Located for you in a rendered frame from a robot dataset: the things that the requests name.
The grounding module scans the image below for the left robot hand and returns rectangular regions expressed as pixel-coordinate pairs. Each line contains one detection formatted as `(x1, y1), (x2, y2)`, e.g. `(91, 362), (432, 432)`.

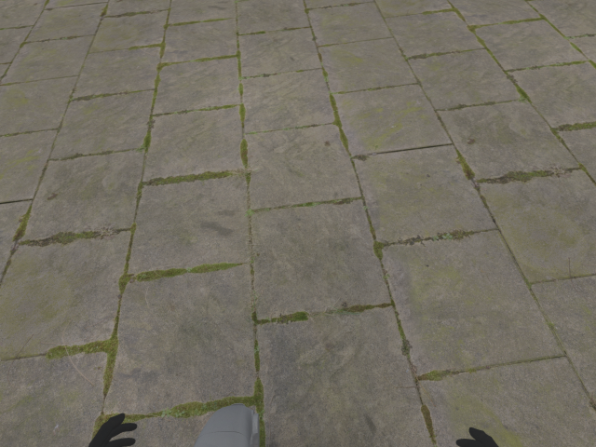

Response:
(88, 413), (137, 447)

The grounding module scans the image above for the left robot thigh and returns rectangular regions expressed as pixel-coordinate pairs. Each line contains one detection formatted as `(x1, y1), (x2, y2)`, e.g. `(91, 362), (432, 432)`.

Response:
(194, 405), (260, 447)

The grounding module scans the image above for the right robot hand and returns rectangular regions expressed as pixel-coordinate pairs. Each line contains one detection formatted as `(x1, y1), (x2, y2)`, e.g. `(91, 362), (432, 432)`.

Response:
(456, 427), (498, 447)

